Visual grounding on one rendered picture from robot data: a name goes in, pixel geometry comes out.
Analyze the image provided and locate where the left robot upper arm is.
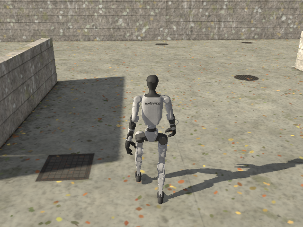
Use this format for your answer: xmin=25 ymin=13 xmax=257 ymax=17
xmin=132 ymin=95 xmax=143 ymax=122

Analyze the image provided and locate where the humanoid robot head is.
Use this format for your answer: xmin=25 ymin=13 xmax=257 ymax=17
xmin=144 ymin=75 xmax=160 ymax=97

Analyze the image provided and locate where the robot left forearm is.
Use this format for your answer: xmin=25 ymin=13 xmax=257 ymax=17
xmin=126 ymin=115 xmax=136 ymax=141

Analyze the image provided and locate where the left robot shin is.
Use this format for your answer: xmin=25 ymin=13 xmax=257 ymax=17
xmin=135 ymin=148 xmax=142 ymax=176

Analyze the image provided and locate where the right robot upper arm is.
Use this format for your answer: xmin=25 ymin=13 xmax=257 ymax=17
xmin=162 ymin=95 xmax=174 ymax=120

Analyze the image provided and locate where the robot left hand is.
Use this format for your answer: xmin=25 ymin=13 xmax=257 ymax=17
xmin=125 ymin=140 xmax=136 ymax=155

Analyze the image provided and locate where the robot right hand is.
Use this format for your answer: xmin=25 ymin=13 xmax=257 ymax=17
xmin=165 ymin=128 xmax=176 ymax=137

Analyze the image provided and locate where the robot right forearm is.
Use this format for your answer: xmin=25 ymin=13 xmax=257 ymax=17
xmin=169 ymin=114 xmax=176 ymax=130

